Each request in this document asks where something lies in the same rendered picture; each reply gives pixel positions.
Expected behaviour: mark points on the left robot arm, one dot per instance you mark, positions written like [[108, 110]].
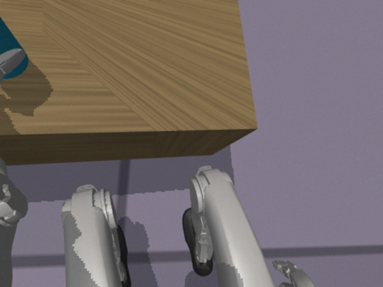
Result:
[[13, 207]]

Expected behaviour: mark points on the right robot hand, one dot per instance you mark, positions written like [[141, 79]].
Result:
[[298, 277]]

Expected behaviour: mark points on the left robot foot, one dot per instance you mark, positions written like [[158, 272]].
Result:
[[123, 257]]

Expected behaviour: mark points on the right robot foot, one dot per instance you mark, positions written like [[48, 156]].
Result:
[[200, 268]]

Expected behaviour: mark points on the left robot hand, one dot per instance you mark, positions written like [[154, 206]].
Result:
[[9, 60]]

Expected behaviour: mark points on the can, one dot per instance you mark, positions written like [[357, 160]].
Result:
[[8, 42]]

